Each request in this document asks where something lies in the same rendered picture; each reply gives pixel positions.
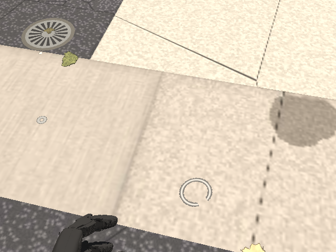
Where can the robot left hand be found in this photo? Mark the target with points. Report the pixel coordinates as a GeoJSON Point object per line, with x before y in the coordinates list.
{"type": "Point", "coordinates": [70, 239]}

